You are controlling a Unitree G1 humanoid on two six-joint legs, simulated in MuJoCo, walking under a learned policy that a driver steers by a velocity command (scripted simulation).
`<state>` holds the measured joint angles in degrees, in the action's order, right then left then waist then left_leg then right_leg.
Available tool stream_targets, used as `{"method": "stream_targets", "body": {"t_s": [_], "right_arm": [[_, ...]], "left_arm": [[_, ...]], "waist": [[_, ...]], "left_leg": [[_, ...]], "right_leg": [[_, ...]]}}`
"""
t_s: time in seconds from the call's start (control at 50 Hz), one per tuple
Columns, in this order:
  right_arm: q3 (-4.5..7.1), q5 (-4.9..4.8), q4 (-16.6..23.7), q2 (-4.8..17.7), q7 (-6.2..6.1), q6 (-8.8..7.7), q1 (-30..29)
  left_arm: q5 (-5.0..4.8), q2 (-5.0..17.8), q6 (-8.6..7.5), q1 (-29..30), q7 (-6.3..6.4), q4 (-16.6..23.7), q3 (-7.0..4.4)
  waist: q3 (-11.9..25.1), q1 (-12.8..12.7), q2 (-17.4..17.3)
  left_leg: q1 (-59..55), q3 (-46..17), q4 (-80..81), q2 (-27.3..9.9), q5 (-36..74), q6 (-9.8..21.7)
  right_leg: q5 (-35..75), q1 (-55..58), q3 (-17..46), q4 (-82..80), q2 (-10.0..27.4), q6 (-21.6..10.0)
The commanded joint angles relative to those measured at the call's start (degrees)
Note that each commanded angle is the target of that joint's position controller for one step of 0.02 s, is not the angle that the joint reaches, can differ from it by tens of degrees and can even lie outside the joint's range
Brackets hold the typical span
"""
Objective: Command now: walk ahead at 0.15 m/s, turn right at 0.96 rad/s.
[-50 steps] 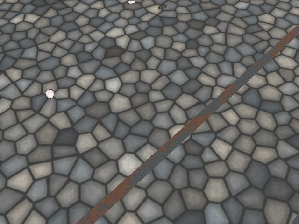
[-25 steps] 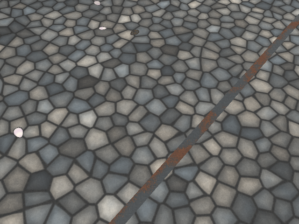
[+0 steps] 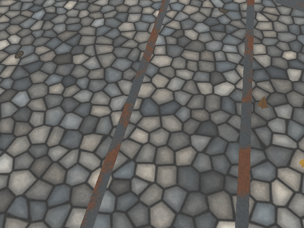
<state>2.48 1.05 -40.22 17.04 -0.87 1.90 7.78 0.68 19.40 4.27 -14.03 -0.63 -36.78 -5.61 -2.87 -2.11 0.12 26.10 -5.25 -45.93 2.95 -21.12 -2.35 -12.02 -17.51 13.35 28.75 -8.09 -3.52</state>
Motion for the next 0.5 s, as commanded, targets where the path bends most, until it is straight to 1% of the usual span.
{"method": "stream_targets", "body": {"t_s": [0.02, 0.04, 0.06, 0.08, 0.1, 0.12, 0.14, 0.16, 0.18, 0.2, 0.22, 0.24, 0.28, 0.34, 0.38, 0.42, 0.46, 0.48, 0.5], "right_arm": [[0.83, -0.11, 4.7, 5.4, 0.1, -1.62, -0.8], [0.99, -0.41, 4.3, 5.5, 0.08, -1.76, 1.1], [1.16, -0.89, 3.2, 5.3, -0.31, -2.0, 5.5], [1.97, -0.95, 1.8, 7.7, -1.22, -2.44, 11.3], [3.01, -0.64, 2.0, 12.9, -1.96, -2.95, 13.8], [3.85, 1.4, 3.4, 17.4, -1.78, -3.13, 7.9], [3.24, 1.59, 3.7, 13.3, -1.42, -3.4, 4.6], [2.2, 0.93, 4.1, 10.0, -1.01, -3.66, 2.7], [1.78, 0.66, 4.4, 8.8, -0.67, -3.93, 1.9], [1.63, 0.32, 4.2, 8.5, -0.82, -4.22, 2.3], [1.63, 0.34, 3.8, 8.4, -0.62, -4.66, 3.8], [1.77, 0.47, 3.2, 8.6, -0.28, -5.16, 5.5], [2.06, 0.65, 2.2, 8.9, 0.19, -6.1, 9.0], [2.32, 0.83, 0.4, 9.0, 0.46, -6.97, 13.7], [2.35, 1.02, -0.9, 8.8, 0.47, -7.3, 15.9], [2.33, 1.22, -2.1, 8.4, 0.33, -7.56, 17.4], [2.07, 1.54, -3.7, 7.6, 0.15, -7.77, 19.0], [1.89, 1.74, -4.8, 7.2, 0.08, -7.84, 20.1], [1.82, 1.86, -5.8, 7.3, 0.04, -7.82, 21.2]], "left_arm": [[0.52, 10.0, -0.57, -0.1, -0.65, 3.9, -3.03], [0.83, 9.9, -0.59, 2.7, -1.14, 4.7, -2.96], [0.76, 9.3, -0.64, 7.3, -1.4, 5.8, -2.73], [0.33, 6.7, -1.1, 10.0, -1.17, 6.8, -2.02], [0.08, 0.4, -1.72, 4.6, -0.44, 5.9, -0.47], [0.7, 2.8, -2.25, 7.6, -0.17, 7.9, -0.35], [1.67, 7.1, -2.49, 9.9, -0.49, 8.1, -1.19], [1.52, 7.7, -2.63, 9.0, -1.64, 7.2, -1.46], [1.38, 7.0, -2.46, 6.6, -2.72, 6.1, -1.24], [1.54, 6.7, -2.14, 4.8, -3.87, 5.3, -1.14], [1.43, 6.1, -1.9, 4.6, -4.54, 5.2, -0.85], [1.23, 5.4, -1.77, 5.4, -4.8, 5.6, -0.45], [1.14, 4.8, -1.64, 7.7, -4.92, 6.3, 0.06], [1.42, 4.7, -1.62, 11.2, -5.09, 6.7, 0.27], [1.47, 4.4, -1.79, 14.0, -5.44, 7.0, 0.52], [1.47, 3.7, -2.13, 17.0, -5.96, 7.7, 1.01], [1.48, 2.5, -2.7, 20.5, -6.48, 8.6, 1.9], [1.44, 1.7, -3.07, 22.0, -6.6, 9.1, 2.46], [1.41, 0.8, -3.41, 23.1, -6.58, 9.4, 3.04]], "waist": [[8.5, -0.2, 7.3], [7.2, 1.7, 8.1], [5.1, 6.0, 7.6], [3.3, 9.9, 2.9], [6.7, 8.4, -10.6], [2.2, 6.4, -13.0], [-0.2, 4.2, -6.5], [0.1, 3.2, -6.0], [0.9, 2.4, -6.7], [1.2, 2.0, -7.6], [1.2, 2.3, -7.9], [0.6, 2.8, -7.3], [-0.4, 4.1, -6.1], [-2.2, 6.1, -5.8], [-4.0, 7.2, -5.8], [-6.1, 7.8, -5.8], [-8.2, 8.5, -5.1], [-9.2, 8.7, -4.7], [-9.8, 8.8, -4.6]], "left_leg": [[-3.6, -0.5, 6.8, 1.7, -2.7, 1.3], [-10.2, -0.4, 10.8, 2.1, -4.1, 1.9], [-21.1, 0.0, 18.0, 2.1, -2.2, 2.7], [-32.8, -2.2, 27.0, -2.1, -2.4, 3.8], [-38.4, -17.6, 33.0, -18.9, -17.3, 5.1], [-29.4, -36.3, 40.4, -26.7, -28.5, 9.3], [-24.4, -31.6, 38.4, -25.8, -27.3, 9.8], [-22.9, -24.6, 37.9, -21.9, -23.3, 8.9], [-22.5, -17.7, 37.9, -18.8, -18.0, 7.7], [-21.7, -12.7, 38.1, -16.9, -15.1, 7.3], [-21.3, -9.3, 38.4, -16.1, -13.3, 7.1], [-21.4, -7.2, 38.7, -16.1, -11.9, 7.1], [-23.1, -4.0, 39.2, -17.0, -10.0, 7.3], [-27.0, 0.8, 39.6, -18.0, -7.2, 7.4], [-29.2, 4.2, 40.1, -18.7, -4.8, 7.4], [-30.7, 7.8, 41.2, -19.2, -2.3, 7.3], [-31.2, 11.4, 42.6, -19.4, 1.5, 7.3], [-31.6, 12.9, 43.2, -19.5, 5.0, 7.6], [-32.3, 14.5, 43.4, -19.8, 10.8, 7.9]], "right_leg": [[-10.3, 5.6, 21.6, -8.8, 13.0, -8.6], [-21.8, -0.9, 23.1, -10.3, 11.8, -7.8], [-27.3, -10.8, 22.1, -9.7, 9.4, -5.5], [-29.8, -22.1, 15.9, -4.0, 4.6, -1.3], [-28.9, -25.8, 2.6, 18.2, -2.0, 1.3], [-17.6, -34.1, -2.4, 26.8, -2.5, 2.4], [-10.1, -32.8, -2.6, 32.1, 4.5, 2.5], [-6.2, -31.7, -3.8, 34.3, 5.0, 2.8], [-3.6, -30.5, -5.2, 37.1, 5.4, 3.5], [-1.5, -29.7, -7.0, 40.5, 6.3, 3.9], [0.0, -30.0, -8.1, 42.9, 7.3, 4.0], [1.5, -31.4, -8.6, 44.3, 8.1, 4.1], [3.8, -34.5, -9.0, 45.1, 9.2, 4.5], [5.3, -38.4, -9.6, 43.5, 10.4, 4.5], [5.4, -40.3, -10.5, 40.7, 11.3, 4.1], [5.4, -40.9, -12.4, 36.6, 12.3, 3.0], [4.5, -39.1, -14.8, 30.6, 13.1, 1.2], [3.3, -37.6, -16.2, 27.1, 12.9, 0.1], [1.6, -35.8, -17.7, 23.7, 12.3, -1.3]]}}
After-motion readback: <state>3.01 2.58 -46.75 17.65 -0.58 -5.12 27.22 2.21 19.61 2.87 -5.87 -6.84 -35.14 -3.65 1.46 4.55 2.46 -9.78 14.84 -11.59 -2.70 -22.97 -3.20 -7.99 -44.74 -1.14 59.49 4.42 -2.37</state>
